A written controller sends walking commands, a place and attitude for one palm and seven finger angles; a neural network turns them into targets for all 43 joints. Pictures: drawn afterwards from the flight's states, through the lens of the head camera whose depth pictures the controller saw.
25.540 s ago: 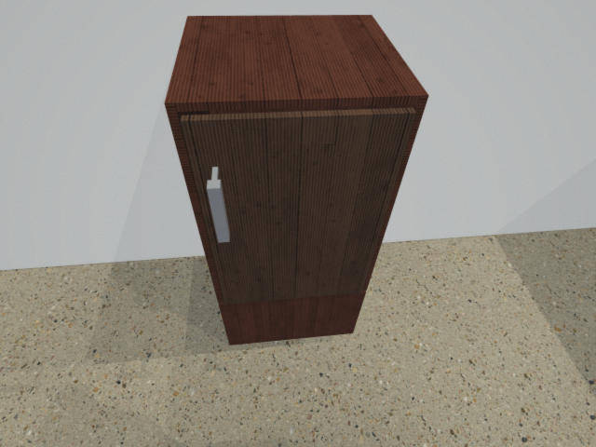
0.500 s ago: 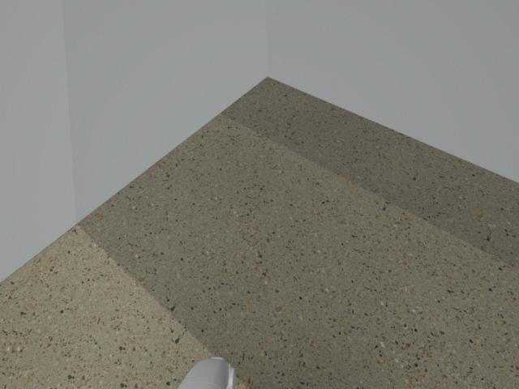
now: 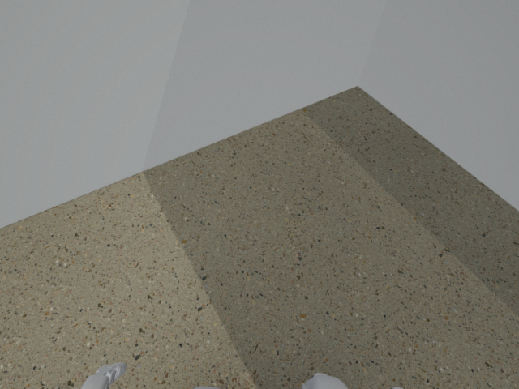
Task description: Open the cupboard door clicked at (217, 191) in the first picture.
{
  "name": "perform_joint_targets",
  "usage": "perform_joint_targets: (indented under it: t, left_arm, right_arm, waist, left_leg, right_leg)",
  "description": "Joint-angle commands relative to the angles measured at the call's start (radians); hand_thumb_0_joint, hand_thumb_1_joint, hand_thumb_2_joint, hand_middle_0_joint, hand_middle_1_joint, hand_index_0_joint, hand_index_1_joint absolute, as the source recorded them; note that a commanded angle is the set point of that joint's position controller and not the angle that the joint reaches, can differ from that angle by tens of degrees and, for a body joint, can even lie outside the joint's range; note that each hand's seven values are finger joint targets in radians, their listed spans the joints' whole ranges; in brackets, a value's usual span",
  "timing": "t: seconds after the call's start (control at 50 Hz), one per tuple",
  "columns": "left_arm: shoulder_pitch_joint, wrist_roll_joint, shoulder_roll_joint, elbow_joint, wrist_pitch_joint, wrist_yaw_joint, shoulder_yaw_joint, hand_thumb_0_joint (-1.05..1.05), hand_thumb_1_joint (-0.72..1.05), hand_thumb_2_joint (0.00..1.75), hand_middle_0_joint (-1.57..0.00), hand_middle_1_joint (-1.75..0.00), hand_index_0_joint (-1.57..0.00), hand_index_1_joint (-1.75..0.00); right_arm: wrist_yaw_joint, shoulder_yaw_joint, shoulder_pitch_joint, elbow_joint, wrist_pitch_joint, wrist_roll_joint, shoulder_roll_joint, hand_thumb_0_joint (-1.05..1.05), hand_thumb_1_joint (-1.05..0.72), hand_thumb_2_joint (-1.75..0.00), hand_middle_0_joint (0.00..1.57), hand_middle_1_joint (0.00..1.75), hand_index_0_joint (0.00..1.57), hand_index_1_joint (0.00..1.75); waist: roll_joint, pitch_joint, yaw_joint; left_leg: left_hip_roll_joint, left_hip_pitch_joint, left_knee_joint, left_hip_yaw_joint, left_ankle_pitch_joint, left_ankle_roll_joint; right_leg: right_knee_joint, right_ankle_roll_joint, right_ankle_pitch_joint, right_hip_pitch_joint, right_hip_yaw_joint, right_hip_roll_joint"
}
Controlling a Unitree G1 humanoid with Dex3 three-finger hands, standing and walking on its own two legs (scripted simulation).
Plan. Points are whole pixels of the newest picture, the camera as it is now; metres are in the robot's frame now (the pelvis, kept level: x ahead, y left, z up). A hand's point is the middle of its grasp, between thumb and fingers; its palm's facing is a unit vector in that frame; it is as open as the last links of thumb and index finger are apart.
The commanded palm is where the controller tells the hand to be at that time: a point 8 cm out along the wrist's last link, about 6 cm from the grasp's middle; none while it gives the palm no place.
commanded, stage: turn to face it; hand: left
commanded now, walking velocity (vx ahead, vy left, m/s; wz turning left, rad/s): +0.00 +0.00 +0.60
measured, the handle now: out of the picture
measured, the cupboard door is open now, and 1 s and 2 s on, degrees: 44 44 44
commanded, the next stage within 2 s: none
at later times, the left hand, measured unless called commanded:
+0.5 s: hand out of the picture -0.02 +0.18 -0.18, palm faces +0.36 -0.91 -0.22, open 7.3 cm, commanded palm none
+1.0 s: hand out of the picture +0.00 +0.18 -0.15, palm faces +0.55 -0.78 -0.29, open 7.3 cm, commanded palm none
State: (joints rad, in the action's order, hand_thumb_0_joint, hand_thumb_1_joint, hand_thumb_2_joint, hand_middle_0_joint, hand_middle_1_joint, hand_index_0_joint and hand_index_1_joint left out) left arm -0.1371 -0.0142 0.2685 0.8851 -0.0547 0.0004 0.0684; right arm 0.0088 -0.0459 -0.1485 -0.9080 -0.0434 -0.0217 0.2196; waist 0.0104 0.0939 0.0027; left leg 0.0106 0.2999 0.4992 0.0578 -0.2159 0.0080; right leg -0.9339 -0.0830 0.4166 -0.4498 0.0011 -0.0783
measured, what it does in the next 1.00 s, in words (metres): steps on the spot, turning left: right foot, then left foot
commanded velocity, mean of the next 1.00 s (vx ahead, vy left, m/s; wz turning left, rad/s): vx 0.00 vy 0.00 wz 0.60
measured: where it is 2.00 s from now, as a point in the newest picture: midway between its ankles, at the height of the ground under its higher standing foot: outside the picture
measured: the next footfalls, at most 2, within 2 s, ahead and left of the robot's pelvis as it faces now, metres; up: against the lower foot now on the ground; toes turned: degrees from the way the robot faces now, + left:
right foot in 0.12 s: +0.04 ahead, -0.15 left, +0.00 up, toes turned +3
left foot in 0.50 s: +0.02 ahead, +0.10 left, +0.00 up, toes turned +25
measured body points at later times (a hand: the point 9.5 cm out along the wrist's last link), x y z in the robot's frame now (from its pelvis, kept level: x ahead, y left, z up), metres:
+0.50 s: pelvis +0.01 -0.02 -0.01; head +0.05 +0.01 +0.43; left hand -0.03 +0.23 -0.17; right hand +0.20 -0.24 -0.14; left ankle -0.02 +0.08 -0.74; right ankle +0.00 -0.15 -0.74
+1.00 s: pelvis +0.03 -0.06 -0.01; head +0.08 -0.05 +0.44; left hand -0.03 +0.22 -0.13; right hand +0.22 -0.24 -0.17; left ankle -0.03 +0.06 -0.71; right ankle +0.07 -0.17 -0.74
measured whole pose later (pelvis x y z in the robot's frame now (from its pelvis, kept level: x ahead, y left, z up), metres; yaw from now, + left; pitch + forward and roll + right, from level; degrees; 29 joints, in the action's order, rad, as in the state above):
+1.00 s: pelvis +0.03 -0.06 -0.01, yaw +36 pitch +1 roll +1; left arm -0.14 -0.02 0.21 0.86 -0.02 -0.01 0.04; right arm 0.01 -0.09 -0.18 -0.94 -0.07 -0.01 0.25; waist -0.05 0.09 -0.02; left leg 0.07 0.47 0.84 0.11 -0.44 -0.03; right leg -0.57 0.00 0.35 -0.26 0.05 -0.04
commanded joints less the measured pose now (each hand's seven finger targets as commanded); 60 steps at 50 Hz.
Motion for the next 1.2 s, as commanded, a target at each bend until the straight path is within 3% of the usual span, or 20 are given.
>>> perform_joint_targets:
  t: [0.0, 0.06, 0.1, 0.12, 0.2, 0.36, 0.44, 0.46, 0.48, 0.5, 0.58, 0.64, 0.76, 0.86, 0.88, 0.9, 0.92, 0.94, 1.0, 1.18]
  left_arm:
    - [-0.025, 0.001, 0.058, -0.083, 0.030, -0.011, 0.016, 0.00, 0.90, 0.90, -0.20, -0.30, -0.20, -0.30]
    - [-0.139, 0.003, 0.093, -0.061, 0.050, -0.019, 0.029, 0.00, 0.90, 0.90, -0.20, -0.30, -0.20, -0.30]
    - [-0.155, -0.017, 0.235, -0.066, 0.060, -0.034, 0.050, 0.00, 0.90, 0.90, -0.20, -0.30, -0.20, -0.30]
    - [-0.124, -0.010, 0.205, -0.075, 0.060, -0.037, 0.035, 0.00, 0.90, 0.90, -0.20, -0.30, -0.20, -0.30]
    - [-0.023, -0.003, 0.093, -0.092, 0.065, -0.035, 0.010, 0.00, 0.90, 0.90, -0.20, -0.30, -0.20, -0.30]
    - [-0.159, -0.016, 0.157, -0.043, 0.064, -0.034, 0.038, 0.00, 0.90, 0.90, -0.20, -0.30, -0.20, -0.30]
    - [-0.122, -0.007, 0.159, -0.043, 0.060, -0.023, 0.045, 0.00, 0.90, 0.90, -0.20, -0.30, -0.20, -0.30]
    - [-0.105, 0.001, 0.140, -0.057, 0.056, -0.019, 0.041, 0.00, 0.90, 0.90, -0.20, -0.30, -0.20, -0.30]
    - [-0.073, 0.009, 0.062, -0.103, 0.051, -0.010, 0.021, 0.00, 0.90, 0.90, -0.20, -0.30, -0.20, -0.30]
    - [0.001, 0.000, 0.067, -0.129, 0.036, -0.021, 0.011, 0.00, 0.90, 0.90, -0.20, -0.30, -0.20, -0.30]
    - [-0.007, -0.006, 0.079, -0.076, 0.022, -0.012, 0.024, 0.00, 0.90, 0.90, -0.20, -0.30, -0.20, -0.30]
    - [-0.047, -0.009, 0.071, -0.056, 0.021, -0.005, 0.026, 0.00, 0.90, 0.90, -0.20, -0.30, -0.20, -0.30]
    - [0.010, -0.004, 0.057, -0.089, 0.023, -0.010, 0.018, 0.00, 0.90, 0.90, -0.20, -0.30, -0.20, -0.30]
    - [-0.071, 0.006, 0.059, -0.082, 0.039, -0.018, 0.019, 0.00, 0.90, 0.90, -0.20, -0.30, -0.20, -0.30]
    - [-0.117, 0.006, 0.077, -0.071, 0.047, -0.022, 0.025, 0.00, 0.90, 0.90, -0.20, -0.30, -0.20, -0.30]
    - [-0.156, -0.005, 0.144, -0.066, 0.058, -0.030, 0.039, 0.00, 0.90, 0.90, -0.20, -0.30, -0.20, -0.30]
    - [-0.153, -0.017, 0.221, -0.072, 0.061, -0.036, 0.051, 0.00, 0.90, 0.90, -0.20, -0.30, -0.20, -0.30]
    - [-0.126, -0.010, 0.210, -0.079, 0.059, -0.041, 0.043, 0.00, 0.90, 0.90, -0.20, -0.30, -0.20, -0.30]
    - [-0.013, -0.001, 0.101, -0.096, 0.063, -0.037, 0.011, 0.00, 0.90, 0.90, -0.20, -0.30, -0.20, -0.30]
    - [-0.173, -0.012, 0.145, -0.040, 0.065, -0.034, 0.031, 0.00, 0.90, 0.90, -0.20, -0.30, -0.20, -0.30]
  right_arm:
    - [-0.012, -0.076, 0.012, 0.074, 0.012, -0.007, 0.237, 0.00, -0.90, -0.90, 0.20, 0.30, 0.20, 0.30]
    - [-0.011, -0.077, 0.049, 0.091, 0.008, 0.006, 0.200, 0.00, -0.90, -0.90, 0.20, 0.30, 0.20, 0.30]
    - [-0.004, -0.064, 0.053, 0.125, 0.013, 0.014, 0.116, 0.00, -0.90, -0.90, 0.20, 0.30, 0.20, 0.30]
    - [0.000, -0.069, 0.044, 0.112, 0.008, 0.004, 0.153, 0.00, -0.90, -0.90, 0.20, 0.30, 0.20, 0.30]
    - [0.017, -0.059, 0.016, 0.056, -0.014, 0.004, 0.110, 0.00, -0.90, -0.90, 0.20, 0.30, 0.20, 0.30]
    - [0.024, -0.032, 0.115, 0.075, -0.002, 0.014, 0.068, 0.00, -0.90, -0.90, 0.20, 0.30, 0.20, 0.30]
    - [0.021, -0.043, 0.018, 0.058, 0.009, 0.009, 0.104, 0.00, -0.90, -0.90, 0.20, 0.30, 0.20, 0.30]
    - [0.017, -0.060, -0.069, 0.037, 0.017, 0.004, 0.168, 0.00, -0.90, -0.90, 0.20, 0.30, 0.20, 0.30]
    - [0.009, -0.092, -0.158, 0.027, 0.024, -0.004, 0.291, 0.00, -0.90, -0.90, 0.20, 0.30, 0.20, 0.30]
    - [-0.002, -0.094, -0.210, 0.001, 0.015, 0.003, 0.318, 0.00, -0.90, -0.90, 0.20, 0.30, 0.20, 0.30]
    - [-0.025, -0.062, -0.008, 0.061, 0.021, -0.004, 0.222, 0.00, -0.90, -0.90, 0.20, 0.30, 0.20, 0.30]
    - [-0.023, -0.055, 0.005, 0.067, 0.029, -0.001, 0.211, 0.00, -0.90, -0.90, 0.20, 0.30, 0.20, 0.30]
    - [-0.016, -0.068, -0.025, 0.060, 0.022, -0.006, 0.225, 0.00, -0.90, -0.90, 0.20, 0.30, 0.20, 0.30]
    - [-0.014, -0.079, 0.011, 0.075, 0.012, -0.002, 0.214, 0.00, -0.90, -0.90, 0.20, 0.30, 0.20, 0.30]
    - [-0.014, -0.077, 0.029, 0.082, 0.011, 0.005, 0.199, 0.00, -0.90, -0.90, 0.20, 0.30, 0.20, 0.30]
    - [-0.009, -0.071, 0.020, 0.091, 0.012, 0.016, 0.145, 0.00, -0.90, -0.90, 0.20, 0.30, 0.20, 0.30]
    - [-0.006, -0.063, 0.033, 0.113, 0.015, 0.016, 0.099, 0.00, -0.90, -0.90, 0.20, 0.30, 0.20, 0.30]
    - [-0.003, -0.075, 0.036, 0.107, 0.011, 0.007, 0.152, 0.00, -0.90, -0.90, 0.20, 0.30, 0.20, 0.30]
    - [0.011, -0.067, 0.004, 0.049, -0.011, 0.002, 0.123, 0.00, -0.90, -0.90, 0.20, 0.30, 0.20, 0.30]
    - [0.025, -0.030, 0.131, 0.069, -0.007, 0.011, 0.065, 0.00, -0.90, -0.90, 0.20, 0.30, 0.20, 0.30]
  waist:
    - [-0.202, -0.128, -0.014]
    - [-0.117, -0.167, 0.046]
    - [0.328, -0.158, 0.071]
    - [0.217, -0.134, 0.045]
    - [0.208, -0.080, -0.020]
    - [0.196, -0.112, 0.051]
    - [0.157, -0.145, -0.015]
    - [0.017, -0.201, -0.067]
    - [-0.314, -0.234, -0.114]
    - [-0.253, -0.245, -0.129]
    - [-0.192, -0.110, -0.039]
    - [-0.144, -0.120, -0.009]
    - [-0.147, -0.126, -0.030]
    - [-0.183, -0.164, 0.007]
    - [-0.136, -0.183, 0.035]
    - [0.036, -0.211, 0.054]
    - [0.301, -0.172, 0.065]
    - [0.221, -0.159, 0.050]
    - [0.192, -0.091, -0.023]
    - [0.183, -0.093, 0.049]
  left_leg:
    - [-0.199, -0.031, -0.142, 0.273, 0.129, 0.138]
    - [-0.121, 0.114, -0.012, 0.250, 0.077, 0.072]
    - [0.075, 0.356, 0.455, -0.016, -0.406, -0.053]
    - [0.017, 0.323, 0.630, 0.032, -0.386, -0.041]
    - [-0.034, 0.311, 0.711, -0.038, -0.208, -0.079]
    - [-0.022, 0.166, 0.270, -0.159, -0.233, -0.071]
    - [0.000, -0.071, 0.011, -0.170, -0.048, -0.040]
    - [-0.084, -0.259, -0.057, -0.073, 0.165, 0.001]
    - [-0.388, -0.399, -0.098, 0.350, 0.567, 0.160]
    - [-0.457, -0.365, -0.096, 0.385, 0.693, 0.249]
    - [-0.276, -0.103, -0.171, 0.219, 0.235, 0.161]
    - [-0.223, -0.105, -0.188, 0.183, 0.178, 0.134]
    - [-0.216, -0.089, -0.179, 0.265, 0.109, 0.155]
    - [-0.167, 0.001, -0.084, 0.311, 0.205, 0.126]
    - [-0.127, 0.068, -0.032, 0.292, 0.153, 0.089]
    - [-0.038, 0.216, 0.110, 0.205, -0.032, 0.026]
    - [0.097, 0.359, 0.371, -0.005, -0.356, -0.054]
    - [0.035, 0.312, 0.573, 0.026, -0.399, -0.046]
    - [-0.018, 0.332, 0.742, -0.004, -0.225, -0.072]
    - [-0.017, 0.211, 0.322, -0.153, -0.219, -0.074]
  right_leg:
    - [0.189, 0.010, 0.006, 0.104, 0.034, 0.059]
    - [0.517, 0.026, -0.167, 0.374, 0.017, 0.040]
    - [0.700, 0.204, -0.243, 0.444, -0.420, -0.418]
    - [0.670, 0.245, -0.296, 0.337, -0.343, -0.416]
    - [0.577, 0.190, -0.598, 0.325, -0.025, -0.231]
    - [0.472, 0.190, -0.793, 0.446, 0.069, -0.283]
    - [0.314, 0.119, -0.697, 0.322, 0.143, -0.261]
    - [0.149, 0.069, -0.534, 0.178, 0.189, -0.224]
    - [-0.106, -0.013, 0.170, -0.120, 0.202, -0.059]
    - [-0.217, 0.004, 0.279, -0.165, 0.055, -0.045]
    - [-0.242, 0.007, 0.039, -0.114, -0.016, -0.047]
    - [-0.182, 0.000, -0.033, -0.085, -0.003, -0.022]
    - [0.030, 0.001, 0.009, -0.017, 0.004, 0.019]
    - [0.346, 0.021, -0.076, 0.228, 0.028, 0.078]
    - [0.495, 0.027, -0.164, 0.348, 0.019, 0.061]
    - [0.638, 0.068, -0.135, 0.501, -0.140, -0.106]
    - [0.686, 0.188, -0.240, 0.501, -0.403, -0.377]
    - [0.665, 0.252, -0.355, 0.371, -0.362, -0.442]
    - [0.575, 0.204, -0.600, 0.353, -0.086, -0.244]
    - [0.482, 0.182, -0.860, 0.470, 0.082, -0.264]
